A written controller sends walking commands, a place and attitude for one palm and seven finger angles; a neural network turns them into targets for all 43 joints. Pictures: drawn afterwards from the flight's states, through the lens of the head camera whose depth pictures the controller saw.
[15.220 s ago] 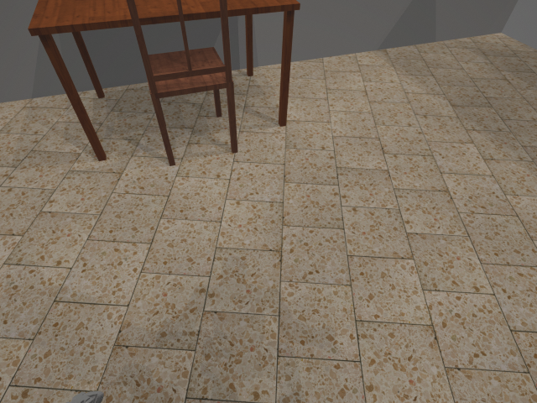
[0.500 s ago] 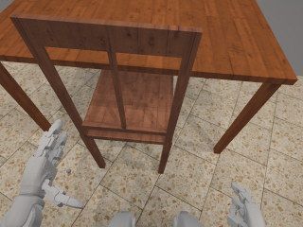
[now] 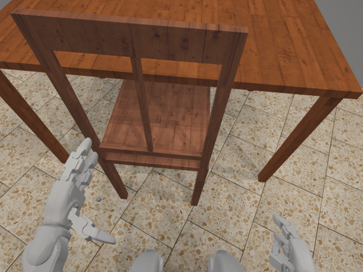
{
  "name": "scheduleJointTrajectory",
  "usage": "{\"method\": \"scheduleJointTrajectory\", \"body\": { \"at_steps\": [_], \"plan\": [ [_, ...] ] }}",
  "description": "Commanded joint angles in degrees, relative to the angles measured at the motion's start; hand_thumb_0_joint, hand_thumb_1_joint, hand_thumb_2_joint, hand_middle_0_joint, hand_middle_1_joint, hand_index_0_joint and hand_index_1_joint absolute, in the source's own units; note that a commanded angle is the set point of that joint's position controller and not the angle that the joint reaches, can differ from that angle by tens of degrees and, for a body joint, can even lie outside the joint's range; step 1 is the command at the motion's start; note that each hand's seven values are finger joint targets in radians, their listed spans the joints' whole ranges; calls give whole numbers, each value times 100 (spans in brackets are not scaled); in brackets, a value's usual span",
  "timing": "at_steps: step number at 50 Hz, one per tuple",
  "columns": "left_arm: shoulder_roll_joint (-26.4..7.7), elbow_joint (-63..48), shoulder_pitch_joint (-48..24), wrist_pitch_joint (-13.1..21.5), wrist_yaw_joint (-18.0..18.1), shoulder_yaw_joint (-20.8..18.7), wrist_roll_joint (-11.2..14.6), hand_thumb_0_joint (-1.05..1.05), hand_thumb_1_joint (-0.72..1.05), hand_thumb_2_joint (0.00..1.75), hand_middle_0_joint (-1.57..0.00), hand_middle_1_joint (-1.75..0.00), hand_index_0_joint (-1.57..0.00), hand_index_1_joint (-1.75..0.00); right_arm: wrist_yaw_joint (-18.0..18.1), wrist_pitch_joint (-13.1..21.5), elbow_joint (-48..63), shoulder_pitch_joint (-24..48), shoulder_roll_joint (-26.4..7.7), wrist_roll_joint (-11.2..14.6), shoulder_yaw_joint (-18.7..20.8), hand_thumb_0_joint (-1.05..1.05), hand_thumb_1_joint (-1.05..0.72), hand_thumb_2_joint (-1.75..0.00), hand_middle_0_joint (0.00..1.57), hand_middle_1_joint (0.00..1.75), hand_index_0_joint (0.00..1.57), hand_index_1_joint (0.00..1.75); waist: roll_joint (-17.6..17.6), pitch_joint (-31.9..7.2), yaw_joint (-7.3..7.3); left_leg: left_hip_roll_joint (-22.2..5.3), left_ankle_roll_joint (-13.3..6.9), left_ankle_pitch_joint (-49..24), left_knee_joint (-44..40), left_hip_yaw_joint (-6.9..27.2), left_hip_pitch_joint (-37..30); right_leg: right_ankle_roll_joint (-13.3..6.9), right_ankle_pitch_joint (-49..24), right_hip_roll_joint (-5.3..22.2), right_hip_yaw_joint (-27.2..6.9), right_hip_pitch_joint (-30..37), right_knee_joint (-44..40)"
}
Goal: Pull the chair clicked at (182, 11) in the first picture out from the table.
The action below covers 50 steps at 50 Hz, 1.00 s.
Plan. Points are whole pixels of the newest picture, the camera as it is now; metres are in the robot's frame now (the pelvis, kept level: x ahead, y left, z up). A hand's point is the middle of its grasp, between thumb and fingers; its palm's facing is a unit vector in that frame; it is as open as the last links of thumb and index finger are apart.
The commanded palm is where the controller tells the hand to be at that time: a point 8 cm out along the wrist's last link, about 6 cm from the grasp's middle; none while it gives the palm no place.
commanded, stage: aim the fingers beside a spindle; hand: left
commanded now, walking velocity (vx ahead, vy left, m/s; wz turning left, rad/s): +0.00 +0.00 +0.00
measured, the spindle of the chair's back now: (144, 114) +0.48 +0.12 +0.02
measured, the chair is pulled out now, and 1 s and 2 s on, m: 0.00 0.00 0.00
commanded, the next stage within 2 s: push the fingers through the gap in 1.74 s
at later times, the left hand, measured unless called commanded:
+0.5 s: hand (118, 188) +0.28 +0.15 +0.02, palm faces -0.07 -1.00 -0.03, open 16.9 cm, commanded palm +0.27 +0.21 +0.02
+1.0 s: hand (138, 175) +0.32 +0.12 +0.00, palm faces -0.08 -1.00 -0.02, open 16.9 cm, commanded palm +0.31 +0.17 +0.00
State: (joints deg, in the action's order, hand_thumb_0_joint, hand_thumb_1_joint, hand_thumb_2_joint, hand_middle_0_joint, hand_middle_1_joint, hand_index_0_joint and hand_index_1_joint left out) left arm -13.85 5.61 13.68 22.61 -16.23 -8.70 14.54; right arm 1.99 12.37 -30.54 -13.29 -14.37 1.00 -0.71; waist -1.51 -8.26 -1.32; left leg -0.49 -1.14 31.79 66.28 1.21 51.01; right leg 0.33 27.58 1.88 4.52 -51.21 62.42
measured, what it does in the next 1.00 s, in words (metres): stands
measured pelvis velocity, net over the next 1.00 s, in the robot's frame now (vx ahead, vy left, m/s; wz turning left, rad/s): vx -0.01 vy -0.01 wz -0.01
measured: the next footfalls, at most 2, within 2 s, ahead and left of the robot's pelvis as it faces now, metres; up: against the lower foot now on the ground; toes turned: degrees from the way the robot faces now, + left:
none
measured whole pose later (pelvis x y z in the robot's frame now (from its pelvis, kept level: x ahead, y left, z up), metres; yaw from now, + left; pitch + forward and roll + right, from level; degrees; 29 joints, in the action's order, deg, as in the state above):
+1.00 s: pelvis -0.01 -0.01 -0.03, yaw -1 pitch +21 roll -1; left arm -10.2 19.8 -4.7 25.5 -8.0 -4.6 9.6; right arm 0.1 6.0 -31.7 -12.7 -14.0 0.2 0.1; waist -1.3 -9.2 -2.5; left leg -0.8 -0.3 33.4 72.5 0.3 60.4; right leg -0.7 29.7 1.7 3.4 -62.1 70.5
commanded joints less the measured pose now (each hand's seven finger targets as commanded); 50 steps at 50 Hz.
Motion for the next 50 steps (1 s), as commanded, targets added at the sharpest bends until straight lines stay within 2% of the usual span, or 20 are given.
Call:
{"method": "scheduleJointTrajectory", "body": {
  "at_steps": [1,3,7,9,10,14,18,22,24,27,29,31,34,37,38,41,43,46,49,50],
  "plan": [
    [-780,-1109,-629,443,217,-518,-10,0,-50,30,-6,-8,-6,-8,38,187,802,108,-795,6,340,0,-90,-90,20,30,20,30,-151,-1447,-10,39,75,-1803,-1089,135,-778,-176,-1043,-162,-33,952,-670],
    [-798,-1121,-648,481,267,-561,-1,0,-50,30,-6,-8,-6,-8,22,153,797,116,-785,5,348,0,-90,-90,20,30,20,30,-241,-1547,7,35,84,-1866,-1052,105,-794,-178,-1125,-153,-44,971,-639],
    [-503,-1120,-567,496,291,-210,-21,0,-50,30,-6,-8,-6,-8,-19,114,808,104,-759,-3,352,0,-90,-90,20,30,20,30,-241,-1632,-44,22,82,-2056,-979,90,-856,-168,-1316,-147,-41,943,-596],
    [-546,-914,-489,483,314,-228,-65,0,-50,30,-6,-8,-6,-8,-22,79,799,87,-791,-6,357,0,-90,-90,20,30,20,30,-42,-1522,-71,10,68,-1999,-941,106,-698,-167,-1297,-159,-42,903,-564],
    [-451,-948,-692,492,317,-123,-67,0,-50,30,-6,-8,-6,-8,-26,75,791,103,-781,-9,351,0,-90,-90,20,30,20,30,-44,-1530,-115,30,54,-1940,-890,79,-641,-153,-1336,-142,-73,897,-557],
    [-624,-730,-1003,561,353,-304,-92,0,-50,30,-6,-8,-6,-8,-7,18,745,103,-808,-9,362,0,-90,-90,20,30,20,30,140,-1500,-135,43,23,-1578,-789,50,-367,-147,-1064,-138,-162,844,-568],
    [-527,-812,-1304,683,368,-195,-121,0,-50,30,-6,-8,-6,-8,-10,13,716,115,-760,-14,370,0,-90,-90,20,30,20,30,-185,-1729,-84,55,35,-1718,-772,36,-529,-175,-1169,-113,-186,864,-503],
    [-426,-702,-1434,668,415,-36,-166,0,-50,30,-6,-8,-6,-8,-37,-29,696,107,-766,-21,368,0,-90,-90,20,30,20,30,-58,-1804,-127,54,26,-1753,-715,49,-475,-162,-1240,-108,-189,846,-449],
    [-526,-357,-1469,610,444,-173,-189,0,-50,30,-6,-8,-6,-8,-39,-84,664,69,-791,-15,370,0,-90,-90,20,30,20,30,136,-1635,-156,53,12,-1580,-673,42,-277,-156,-1113,-128,-207,768,-466],
    [-461,-255,-1763,611,458,-138,-209,0,-50,30,-6,-8,-6,-8,-46,-137,692,131,-772,-20,366,0,-90,-90,20,30,20,30,65,-1689,-124,86,7,-1440,-617,-13,-143,-154,-1032,-96,-290,820,-461],
    [-615,-167,-1933,634,495,-293,-215,0,-50,30,-6,-8,-6,-8,-45,-162,675,107,-782,-17,368,0,-90,-90,20,30,20,30,87,-1750,-105,85,-1,-1395,-579,-19,-66,-160,-970,-102,-324,843,-447],
    [-432,-315,-2135,678,495,-71,-236,0,-50,30,-6,-8,-6,-8,-61,-157,689,127,-757,-24,364,0,-90,-90,20,30,20,30,-89,-1913,-124,87,2,-1534,-560,-14,-201,-170,-1129,-87,-314,814,-381],
    [-406,-47,-2201,685,534,-50,-260,0,-50,30,-6,-8,-6,-8,-61,-183,638,57,-780,-27,376,0,-90,-90,20,30,20,30,161,-1886,-184,71,-16,-1528,-485,6,-94,-154,-1137,-108,-310,747,-355],
    [-310,40,-2435,669,568,81,-317,0,-50,30,-6,-8,-6,-8,-82,-223,620,57,-775,-34,377,0,-90,-90,20,30,20,30,-21,-1923,-191,83,-5,-1466,-438,-26,-82,-157,-1100,-90,-331,646,-320],
    [-374,136,-2551,655,602,31,-337,0,-50,30,-6,-8,-6,-8,-77,-248,597,31,-790,-29,377,0,-90,-90,20,30,20,30,119,-1882,-221,73,-5,-1437,-429,-7,-27,-156,-1078,-98,-318,618,-302],
    [-316,129,-2846,685,678,81,-393,0,-50,30,-6,-8,-6,-8,-88,-287,598,28,-787,-46,387,0,-90,-90,20,30,20,30,14,-2071,-206,77,-8,-1497,-383,-2,-49,-162,-1118,-90,-309,546,-196],
    [-242,81,-2716,702,736,138,-415,0,-50,30,-6,-8,-6,-8,-119,-310,616,11,-762,-57,393,0,-90,-90,20,30,20,30,-97,-2232,-125,80,11,-1711,-408,8,-185,-191,-1319,-88,-289,632,-143],
    [-208,128,-2649,690,821,138,-433,0,-50,30,-6,-8,-6,-8,-150,-377,616,-17,-752,-67,406,0,-90,-90,20,30,20,30,132,-2336,-148,67,6,-1853,-352,7,-131,-167,-1518,-102,-276,686,-74],
    [-311,412,-2816,700,909,30,-503,0,-50,30,-6,-8,-6,-8,-156,-450,576,-35,-771,-63,392,0,-90,-90,20,30,20,30,234,-2080,-173,80,2,-1605,-310,9,153,-176,-1293,-114,-280,551,-55],
    [-190,373,-2949,724,929,162,-534,0,-50,30,-6,-8,-6,-8,-166,-462,584,-8,-756,-77,395,0,-90,-90,20,30,20,30,157,-2153,-207,86,-3,-1576,-272,-22,124,-162,-1291,-106,-318,526,-53]
  ]
}}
